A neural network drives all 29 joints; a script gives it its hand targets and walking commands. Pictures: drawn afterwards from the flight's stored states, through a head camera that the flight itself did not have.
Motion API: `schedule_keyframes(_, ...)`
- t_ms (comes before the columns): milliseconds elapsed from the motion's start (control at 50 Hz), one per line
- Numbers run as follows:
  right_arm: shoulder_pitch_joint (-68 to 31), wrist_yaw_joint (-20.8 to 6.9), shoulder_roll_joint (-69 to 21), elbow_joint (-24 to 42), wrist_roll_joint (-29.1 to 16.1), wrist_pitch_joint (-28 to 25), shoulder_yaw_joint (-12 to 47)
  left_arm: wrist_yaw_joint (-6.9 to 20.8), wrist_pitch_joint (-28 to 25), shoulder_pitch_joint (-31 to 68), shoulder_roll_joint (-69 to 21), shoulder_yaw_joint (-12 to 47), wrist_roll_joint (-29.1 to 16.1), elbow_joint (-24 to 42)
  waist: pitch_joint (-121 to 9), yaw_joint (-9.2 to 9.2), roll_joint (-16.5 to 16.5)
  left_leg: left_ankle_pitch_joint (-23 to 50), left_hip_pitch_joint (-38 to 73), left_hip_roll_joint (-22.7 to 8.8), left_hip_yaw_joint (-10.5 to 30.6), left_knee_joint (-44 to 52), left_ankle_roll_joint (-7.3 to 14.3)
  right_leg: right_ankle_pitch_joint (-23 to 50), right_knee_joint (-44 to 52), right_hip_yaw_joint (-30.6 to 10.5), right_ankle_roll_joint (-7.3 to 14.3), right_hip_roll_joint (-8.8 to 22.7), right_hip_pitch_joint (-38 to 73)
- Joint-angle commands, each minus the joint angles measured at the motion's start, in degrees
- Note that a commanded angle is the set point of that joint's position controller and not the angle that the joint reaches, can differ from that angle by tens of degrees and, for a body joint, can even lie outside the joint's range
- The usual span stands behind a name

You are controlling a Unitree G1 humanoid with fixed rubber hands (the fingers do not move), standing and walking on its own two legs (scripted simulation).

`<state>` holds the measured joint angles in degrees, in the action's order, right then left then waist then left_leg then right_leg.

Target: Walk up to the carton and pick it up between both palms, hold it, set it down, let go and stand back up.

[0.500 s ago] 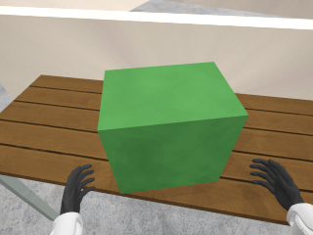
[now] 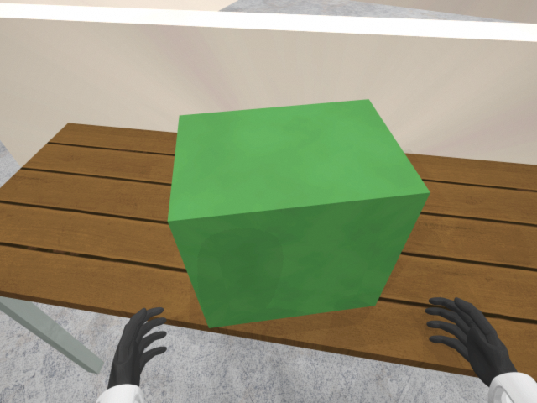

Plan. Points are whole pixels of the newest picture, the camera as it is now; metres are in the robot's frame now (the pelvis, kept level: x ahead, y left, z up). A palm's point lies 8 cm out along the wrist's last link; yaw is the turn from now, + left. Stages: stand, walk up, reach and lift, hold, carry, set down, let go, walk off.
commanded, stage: set down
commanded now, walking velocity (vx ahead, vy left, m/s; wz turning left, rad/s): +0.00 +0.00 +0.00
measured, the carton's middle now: (285, 218) +0.38 -0.01 +0.07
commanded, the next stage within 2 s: let go in 1.18 s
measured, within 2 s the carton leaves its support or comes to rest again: neither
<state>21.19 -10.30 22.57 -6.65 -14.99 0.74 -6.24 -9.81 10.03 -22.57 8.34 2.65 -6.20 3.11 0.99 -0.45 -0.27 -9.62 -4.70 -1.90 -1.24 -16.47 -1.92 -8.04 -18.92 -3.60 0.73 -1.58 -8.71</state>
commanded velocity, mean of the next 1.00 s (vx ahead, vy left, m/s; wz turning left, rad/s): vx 0.00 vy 0.00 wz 0.00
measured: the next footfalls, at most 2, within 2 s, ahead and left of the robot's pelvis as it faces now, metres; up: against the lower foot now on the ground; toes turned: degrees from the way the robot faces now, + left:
none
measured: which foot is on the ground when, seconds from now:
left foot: down 0.00-1.00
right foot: down 0.00-1.00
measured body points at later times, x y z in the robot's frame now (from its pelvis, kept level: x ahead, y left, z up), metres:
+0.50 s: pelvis +0.01 +0.00 +0.00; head +0.00 +0.01 +0.45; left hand +0.18 +0.21 -0.04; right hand +0.18 -0.26 -0.01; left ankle -0.01 +0.14 -0.75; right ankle +0.03 -0.11 -0.75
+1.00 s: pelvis +0.00 +0.01 +0.00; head -0.01 +0.02 +0.44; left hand +0.17 +0.22 -0.08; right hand +0.19 -0.25 -0.01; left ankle -0.01 +0.14 -0.75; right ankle +0.03 -0.11 -0.75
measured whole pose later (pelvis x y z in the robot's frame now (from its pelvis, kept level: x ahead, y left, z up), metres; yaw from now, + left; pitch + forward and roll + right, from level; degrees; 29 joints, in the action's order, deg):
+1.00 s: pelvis +0.00 +0.01 +0.00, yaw -1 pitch -6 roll +0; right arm 16.1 -5.0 15.1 -17.3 -6.3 -5.8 -5.1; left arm -4.4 8.4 -17.7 9.2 -0.1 2.3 -18.8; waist 4.5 0.4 2.2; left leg -13.1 -1.7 -2.3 -2.2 -21.3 -1.5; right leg -10.1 -21.8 -4.0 0.4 -1.9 -5.2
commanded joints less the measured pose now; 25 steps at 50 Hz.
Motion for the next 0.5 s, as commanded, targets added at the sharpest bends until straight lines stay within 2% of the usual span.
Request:
schedule_keyframes(0, -3.2, 0.6, 8.5, 5.5, 1.2, -3.0, -4.8, 0.8, -3.4, 5.0, 3.4, -2.2, 1.0, 4.9, -1.6, 0.77, 5.3, 1.4, -1.5, 2.2, -1.1, 2.5, 0.9, 1.6, 4.1, 0.3, 0.9, -0.1, 0.7)
schedule_keyframes(20, -3.3, 0.6, 8.0, 11.6, -0.4, -4.8, -4.7, 0.2, -4.9, 4.6, 4.6, -2.3, -0.2, 12.4, -6.8, -0.31, 4.0, 4.9, -0.4, 2.0, -1.0, 2.0, 0.9, 4.6, 3.1, 0.9, 1.2, 0.1, 2.6)
schedule_keyframes(40, -2.6, 0.7, 8.3, 4.5, 0.8, -3.5, -3.9, 1.0, -3.2, 3.7, 3.8, -2.4, 1.4, 4.1, -2.1, 0.91, 4.3, 2.9, -0.3, 2.5, -1.3, 2.3, 0.9, 2.3, 4.2, 0.6, 1.1, -0.2, 0.8)
schedule_keyframes(60, -1.7, 0.5, 7.4, 8.1, -0.3, -4.2, -3.7, 0.6, -4.2, 3.8, 3.9, -2.4, 1.0, 8.7, -3.9, 0.34, 3.6, 4.0, 0.3, 1.9, -0.8, 2.0, 0.8, 3.0, 3.4, 0.9, 1.1, -0.4, 0.8)
schedule_keyframes(80, -2.6, 0.7, 7.4, 3.1, 1.2, -3.5, -3.4, 1.6, -3.0, 4.6, 3.0, -1.6, 1.9, 1.3, -1.7, 0.72, 2.9, 1.6, -0.6, 2.3, -1.0, 2.1, 0.5, 1.0, 4.3, 1.0, 1.3, -0.3, -0.1)
schedule_keyframes(100, -1.9, 0.9, 7.0, 12.5, -0.5, -5.2, -3.5, 0.9, -4.6, 3.2, 4.8, -2.0, 0.0, 10.8, -5.8, -0.29, 3.6, 5.7, 0.5, 2.1, -1.4, 1.6, 0.7, 4.6, 3.5, 1.3, 1.1, -0.4, 1.8)
schedule_keyframes(120, -0.9, 0.9, 7.4, 6.0, 0.4, -4.4, -3.8, 1.3, -4.2, 2.5, 5.0, -2.2, 1.2, 6.8, -4.0, 0.44, 2.6, 5.9, 0.7, 2.2, -1.2, 1.5, 0.7, 4.7, 3.3, 1.3, 1.0, -0.4, 0.7)
schedule_keyframes(140, -1.1, 1.3, 7.3, 3.8, 1.4, -3.9, -3.4, 1.7, -3.5, 2.2, 5.1, -3.2, 1.6, 3.1, -0.8, -0.68, 1.9, 6.8, -0.4, 2.3, -1.7, 1.6, 0.1, 5.6, 3.3, 0.7, 1.3, -0.5, 1.1)
schedule_keyframes(160, -1.2, 1.3, 6.7, 6.3, 0.9, -4.6, -3.0, 1.4, -4.5, 2.7, 4.9, -3.1, 0.7, 6.9, -3.7, -0.59, 3.4, 7.9, -1.1, 2.4, -1.3, 1.2, 0.4, 6.7, 3.0, 1.2, 0.9, -0.6, 3.3)
schedule_keyframes(180, -2.0, 1.5, 6.4, 1.6, 2.3, -4.1, -2.7, 2.1, -3.7, 3.3, 5.1, -3.1, 1.2, 2.1, -2.4, -0.5, 2.8, 7.8, -1.1, 2.3, -1.4, 1.2, 0.3, 7.2, 3.2, 1.1, 0.9, -0.1, 2.7)
schedule_keyframes(200, -1.6, 1.2, 6.4, 5.9, 1.1, -5.8, -2.9, 1.3, -5.1, 2.6, 4.6, -2.9, 0.8, 7.5, -4.0, -1.35, 2.0, 8.3, -0.1, 1.8, -1.3, 1.2, 0.0, 6.3, 2.9, 1.6, 1.1, -0.8, 3.0)
schedule_keyframes(220, -1.1, 1.3, 5.2, 0.8, 2.4, -4.9, -1.9, 2.4, -4.1, 2.3, 3.9, -2.7, 2.1, -0.2, -0.5, 0.36, 2.5, 5.5, 0.0, 2.4, -1.6, 1.4, 0.5, 4.7, 3.9, 1.1, 1.2, -0.3, 2.0)
schedule_keyframes(240, -0.1, 1.4, 5.4, 5.8, 1.3, -5.9, -2.3, 1.9, -5.5, 1.6, 5.1, -2.6, 1.0, 6.7, -3.6, -0.18, 1.4, 8.9, 1.2, 1.8, -1.4, 0.9, 0.0, 8.3, 3.2, 1.6, 1.4, -0.3, 2.6)
schedule_keyframes(260, -2.0, 1.4, 5.4, 0.1, 3.0, -4.9, -2.4, 2.4, -4.7, 3.4, 4.9, -2.2, 2.0, 0.1, -0.3, -0.17, 1.8, 4.6, -0.1, 2.0, -1.6, 1.4, 0.1, 3.2, 3.5, 1.7, 1.5, -0.6, 0.6)
schedule_keyframes(280, -1.8, 1.9, 4.9, 3.8, 2.4, -5.4, -2.0, 2.2, -5.4, 3.2, 5.8, -2.7, 1.2, 2.8, -0.4, -0.45, 2.6, 5.1, -0.1, 2.2, -1.9, 1.6, 0.5, 4.2, 3.7, 1.2, 1.2, -0.2, 1.8)
schedule_keyframes(300, -2.2, 1.9, 4.7, -1.0, 3.9, -4.8, -1.8, 2.8, -4.8, 3.7, 5.4, -2.8, 2.1, -1.2, 1.5, 0.39, 1.9, 3.6, -1.2, 2.2, -1.6, 1.8, 0.3, 3.5, 4.1, 1.0, 1.3, 0.1, 1.5)
schedule_keyframes(320, -2.1, 1.6, 4.1, 6.0, 1.6, -6.3, -1.3, 1.7, -6.4, 3.9, 5.5, -2.5, 0.9, 7.4, -2.5, -1.29, 1.4, 5.0, -0.3, 1.8, -1.7, 1.6, 0.5, 3.9, 3.1, 1.6, 1.1, -0.2, 2.3)
schedule_keyframes(340, -1.5, 2.2, 2.6, -1.0, 3.6, -4.4, -0.7, 2.9, -4.8, 4.8, 5.4, -3.0, 1.9, -2.3, 1.8, -0.22, 2.2, 2.2, -1.3, 2.3, -2.0, 2.0, 0.6, 1.7, 4.0, 0.7, 1.2, 0.5, 1.5)
schedule_keyframes(360, -1.9, 2.2, 2.7, -1.4, 3.9, -4.8, -1.1, 2.6, -5.0, 4.2, 5.9, -3.2, 2.5, -1.0, 0.5, -1.23, -1.4, 4.0, -0.8, 2.3, -2.4, 1.8, -0.1, 2.8, 3.4, 1.0, 1.6, 0.5, 2.4)
schedule_keyframes(380, -1.1, 2.0, 2.7, -0.8, 3.0, -5.0, -1.1, 1.9, -5.5, 4.4, 5.8, -2.8, 2.3, 2.3, -1.2, -1.52, -2.3, 4.9, -1.0, 1.9, -1.9, 1.5, 0.0, 3.5, 2.9, 1.1, 1.8, 0.3, 3.3)
schedule_keyframes(400, -3.0, 2.2, 2.8, -5.2, 4.7, -4.4, -1.2, 2.7, -4.5, 5.5, 5.3, -3.1, 3.1, -3.7, 2.6, -0.79, -0.8, 2.3, -2.0, 1.9, -1.9, 1.8, 0.2, 0.9, 4.0, 1.1, 1.7, 0.3, 2.4)
schedule_keyframes(420, -2.2, 2.4, 1.3, 1.3, 3.4, -5.6, -0.7, 2.2, -6.2, 5.5, 6.4, -2.9, 1.7, 3.5, -1.9, -0.49, -0.9, 4.1, -0.9, 1.9, -2.1, 1.6, 0.5, 3.8, 3.0, 1.1, 1.5, 0.5, 3.6)
schedule_keyframes(440, -1.7, 2.1, 1.6, -2.9, 3.9, -5.1, 0.1, 2.4, -5.8, 4.8, 5.4, -2.7, 2.8, -0.5, 0.8, -0.28, -1.3, 3.0, -0.5, 1.9, -2.0, 1.6, 0.2, 2.4, 3.6, 1.1, 1.6, 0.3, 2.4)
schedule_keyframes(460, -2.4, 2.3, 1.6, -3.8, 4.7, -4.9, -0.2, 3.0, -5.0, 4.4, 4.9, -2.6, 3.1, -3.8, 1.9, -0.73, -0.8, 2.6, -0.6, 2.0, -2.2, 1.6, 0.2, 2.4, 3.6, 1.1, 1.6, 0.3, 2.2)
schedule_keyframes(480, -2.4, 2.3, 2.3, -1.9, 4.2, -5.2, -0.7, 2.7, -5.4, 3.8, 5.1, -2.6, 2.5, -1.0, 1.5, -0.79, -1.1, 2.9, 0.0, 1.6, -1.9, 1.3, 0.0, 2.6, 3.4, 1.4, 1.5, 0.0, 1.7)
